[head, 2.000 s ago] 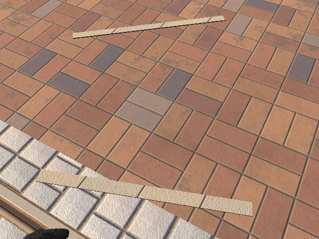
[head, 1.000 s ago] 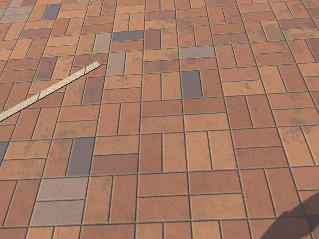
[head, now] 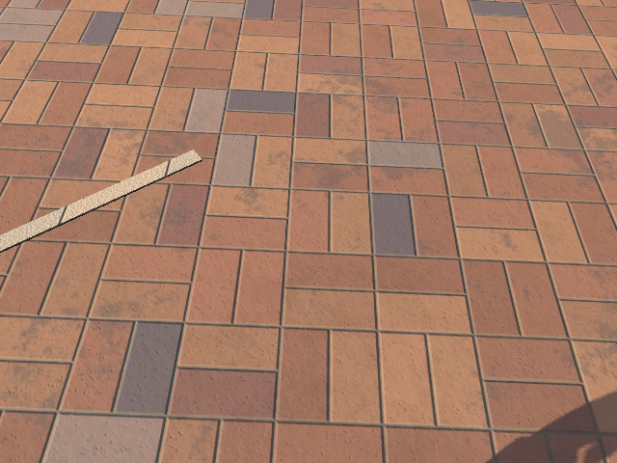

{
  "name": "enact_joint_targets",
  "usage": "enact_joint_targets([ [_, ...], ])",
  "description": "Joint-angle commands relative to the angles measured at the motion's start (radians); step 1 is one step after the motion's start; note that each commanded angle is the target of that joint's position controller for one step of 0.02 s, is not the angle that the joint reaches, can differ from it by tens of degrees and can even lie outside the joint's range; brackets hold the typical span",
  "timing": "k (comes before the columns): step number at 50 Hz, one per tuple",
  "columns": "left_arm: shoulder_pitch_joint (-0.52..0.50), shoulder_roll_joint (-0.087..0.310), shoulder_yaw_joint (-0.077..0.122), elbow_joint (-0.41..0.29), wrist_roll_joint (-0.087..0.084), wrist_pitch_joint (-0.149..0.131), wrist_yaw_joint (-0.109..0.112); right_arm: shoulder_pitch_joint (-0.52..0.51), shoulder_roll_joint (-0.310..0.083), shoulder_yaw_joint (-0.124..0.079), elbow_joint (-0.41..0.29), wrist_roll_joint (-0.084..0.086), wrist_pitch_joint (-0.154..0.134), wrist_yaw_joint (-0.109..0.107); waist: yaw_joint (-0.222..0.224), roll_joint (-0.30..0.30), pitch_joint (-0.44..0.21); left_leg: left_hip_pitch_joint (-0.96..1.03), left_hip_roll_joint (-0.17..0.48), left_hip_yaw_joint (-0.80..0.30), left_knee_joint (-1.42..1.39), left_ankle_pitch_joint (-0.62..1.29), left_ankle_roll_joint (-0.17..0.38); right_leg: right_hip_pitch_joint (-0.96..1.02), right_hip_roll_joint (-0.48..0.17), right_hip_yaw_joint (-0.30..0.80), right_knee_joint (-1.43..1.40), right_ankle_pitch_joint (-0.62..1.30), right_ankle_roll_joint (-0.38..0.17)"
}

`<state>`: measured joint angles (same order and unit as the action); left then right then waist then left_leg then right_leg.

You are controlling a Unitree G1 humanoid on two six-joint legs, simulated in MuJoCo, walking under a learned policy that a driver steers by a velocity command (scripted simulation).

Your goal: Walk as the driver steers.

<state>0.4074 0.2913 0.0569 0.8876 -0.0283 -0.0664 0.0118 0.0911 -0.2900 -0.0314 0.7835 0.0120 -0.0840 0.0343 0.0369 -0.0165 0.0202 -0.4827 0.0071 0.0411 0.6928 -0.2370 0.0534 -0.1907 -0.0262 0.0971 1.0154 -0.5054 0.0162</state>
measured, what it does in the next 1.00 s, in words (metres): walks ahead, turning left: right foot, then left foot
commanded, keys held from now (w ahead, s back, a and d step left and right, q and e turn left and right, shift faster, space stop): w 0.12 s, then q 0.88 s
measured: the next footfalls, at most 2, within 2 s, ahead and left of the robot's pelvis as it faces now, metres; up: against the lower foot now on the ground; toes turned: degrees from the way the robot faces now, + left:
right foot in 0.46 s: +0.37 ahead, -0.08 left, +0.00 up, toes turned +11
left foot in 0.86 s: +0.24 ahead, +0.15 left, +0.00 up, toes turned +25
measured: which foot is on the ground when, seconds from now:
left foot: down 0.00-0.46, up 0.48-0.84, down 0.86-1.00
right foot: up 0.00-0.44, down 0.46-0.86, up 0.88-1.00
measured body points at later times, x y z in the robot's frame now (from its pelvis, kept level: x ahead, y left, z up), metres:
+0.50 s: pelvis +0.21 +0.00 +0.01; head +0.25 +0.00 +0.46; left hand +0.40 +0.27 -0.07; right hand +0.27 -0.28 -0.12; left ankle +0.09 +0.10 -0.69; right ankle +0.33 -0.09 -0.72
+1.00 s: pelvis +0.23 +0.05 +0.03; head +0.24 +0.10 +0.47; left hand +0.24 +0.38 -0.10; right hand +0.46 -0.16 -0.06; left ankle +0.20 +0.14 -0.71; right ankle +0.31 -0.09 -0.64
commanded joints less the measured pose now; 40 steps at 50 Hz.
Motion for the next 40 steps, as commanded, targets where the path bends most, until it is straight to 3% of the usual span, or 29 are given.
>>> enact_joint_targets([
  [1,-0.081,0.109,0.016,-0.125,-0.018,-0.037,0.006,0.160,-0.151,-0.038,0.003,-0.007,-0.014,0.004,-0.089,0.114,-0.025,0.425,0.332,-0.636,-0.513,-0.355,0.164,-0.565,-0.058,-0.011,0.312,0.159,-0.058],
  [2,-0.092,0.107,0.021,-0.121,0.005,-0.029,0.011,0.112,-0.128,-0.032,-0.002,-0.023,-0.018,0.008,-0.058,0.096,-0.015,0.333,0.271,-0.503,-0.501,-0.225,0.142,-0.501,-0.094,-0.006,0.245,0.225,-0.064],
  [3,-0.071,0.098,0.024,-0.114,0.011,-0.019,0.010,0.089,-0.106,-0.028,-0.002,-0.033,-0.022,0.007,-0.028,0.131,-0.024,0.286,0.228,-0.416,-0.516,-0.155,0.128,-0.437,-0.117,0.006,0.194,0.270,-0.068],
  [4,-0.060,0.086,0.024,-0.105,0.012,-0.010,0.007,0.089,-0.093,-0.026,0.003,-0.032,-0.027,0.004,-0.017,0.143,-0.030,0.271,0.209,-0.367,-0.539,-0.105,0.131,-0.405,-0.122,0.001,0.160,0.293,-0.068],
  [6,-0.082,0.070,0.022,-0.106,0.017,0.001,0.006,0.122,-0.097,-0.027,0.021,-0.022,-0.036,-0.002,-0.015,0.104,-0.016,0.271,0.201,-0.304,-0.572,-0.013,0.154,-0.425,-0.122,-0.013,0.097,0.333,-0.056],
  [8,-0.170,0.069,0.023,-0.137,0.036,0.000,0.011,0.161,-0.115,-0.031,0.038,-0.018,-0.033,-0.012,-0.029,0.043,0.023,0.287,0.205,-0.270,-0.575,0.217,0.175,-0.481,-0.113,-0.024,-0.018,0.388,-0.026],
  [10,-0.226,0.048,0.017,-0.157,0.045,-0.009,0.010,0.191,-0.123,-0.033,0.053,-0.020,-0.018,-0.025,-0.035,0.042,0.013,0.315,0.183,-0.201,-0.534,0.498,0.160,-0.468,-0.089,-0.038,-0.160,0.457,0.002],
  [12,-0.291,0.027,0.009,-0.173,0.043,-0.015,0.003,0.218,-0.134,-0.037,0.064,-0.011,-0.003,-0.038,-0.055,0.063,-0.007,0.312,0.142,-0.141,-0.496,0.599,0.123,-0.399,-0.051,-0.058,-0.301,0.546,0.013],
  [14,-0.362,0.027,0.006,-0.190,0.035,-0.013,-0.005,0.255,-0.156,-0.046,0.073,-0.001,0.014,-0.048,-0.079,0.075,-0.013,0.325,0.134,-0.145,-0.463,0.585,0.105,-0.360,-0.015,-0.066,-0.386,0.587,0.020],
  [18,-0.445,0.054,0.010,-0.219,0.030,-0.014,-0.014,0.287,-0.154,-0.056,0.077,0.005,0.049,-0.061,-0.093,0.098,-0.014,0.424,0.162,-0.237,-0.362,0.551,0.121,-0.370,0.017,-0.032,-0.487,0.527,0.014],
  [21,-0.370,0.103,0.026,-0.194,0.038,-0.030,-0.016,0.239,-0.154,-0.066,0.044,0.009,0.065,-0.072,-0.047,0.118,-0.060,0.451,0.150,-0.311,-0.234,0.529,0.098,-0.240,0.031,-0.031,-0.594,0.492,-0.022],
  [22,-0.296,0.129,0.035,-0.175,0.046,-0.039,-0.009,0.217,-0.139,-0.062,0.026,0.008,0.066,-0.071,-0.010,0.094,-0.111,0.404,0.095,-0.290,-0.132,0.515,0.064,-0.083,0.003,-0.032,-0.666,0.639,-0.056],
  [23,-0.187,0.192,0.047,-0.168,0.069,-0.041,0.003,0.195,-0.088,-0.044,-0.019,-0.010,0.061,-0.069,0.022,-0.019,-0.253,0.240,0.019,-0.245,0.101,0.273,0.017,0.203,-0.181,0.113,-0.593,0.984,-0.134],
  [24,-0.191,0.204,0.045,-0.176,0.070,-0.019,0.010,0.384,-0.007,-0.025,-0.006,-0.015,0.056,-0.064,-0.059,-0.257,-0.371,-0.039,-0.133,-0.169,0.370,-0.497,-0.044,0.479,-0.425,0.360,-0.519,1.318,-0.305],
  [25,-0.196,0.136,0.034,-0.186,0.044,0.000,0.005,0.427,-0.119,-0.045,0.015,0.005,0.063,-0.061,-0.043,-0.196,-0.419,-0.090,-0.066,-0.192,0.503,-0.499,-0.066,0.426,-0.452,0.421,-0.568,1.055,-0.341],
  [26,-0.253,0.085,0.020,-0.203,0.035,0.010,0.008,0.338,-0.170,-0.068,0.006,0.021,0.081,-0.066,-0.033,-0.110,-0.292,-0.141,-0.027,-0.167,0.557,-0.416,-0.093,0.324,-0.376,0.310,-0.607,0.866,-0.297],
  [27,-0.311,0.066,0.013,-0.202,0.034,0.021,0.012,0.284,-0.162,-0.072,-0.008,0.020,0.102,-0.075,-0.047,-0.069,-0.210,-0.157,0.004,-0.140,0.545,-0.348,-0.116,0.215,-0.313,0.222,-0.645,0.717,-0.257],
  [28,-0.349,0.061,0.009,-0.202,0.038,0.028,0.013,0.262,-0.156,-0.077,-0.018,0.013,0.123,-0.082,-0.057,-0.078,-0.149,-0.140,0.027,-0.134,0.532,-0.300,-0.133,0.107,-0.283,0.168,-0.684,0.602,-0.244],
  [30,-0.385,0.087,0.018,-0.191,0.058,0.034,0.014,0.271,-0.108,-0.071,-0.036,0.008,0.147,-0.082,-0.079,-0.127,-0.090,-0.035,0.029,-0.087,0.484,-0.224,-0.146,-0.068,-0.230,0.054,-0.756,0.507,-0.242],
  [35,-0.393,0.124,0.033,-0.166,0.048,0.037,0.029,0.197,-0.074,-0.056,-0.102,-0.002,0.143,-0.067,-0.058,-0.111,-0.121,0.043,0.070,-0.056,0.258,-0.132,-0.126,-0.053,-0.265,-0.043,-0.777,0.526,-0.269],
  [40,-0.383,0.169,0.048,-0.145,0.026,0.056,0.021,0.168,-0.109,-0.065,-0.138,-0.001,0.147,-0.038,-0.059,-0.119,-0.121,0.148,0.058,-0.006,0.058,-0.098,-0.071,-0.013,-0.298,-0.088,-0.735,0.474,-0.231],
])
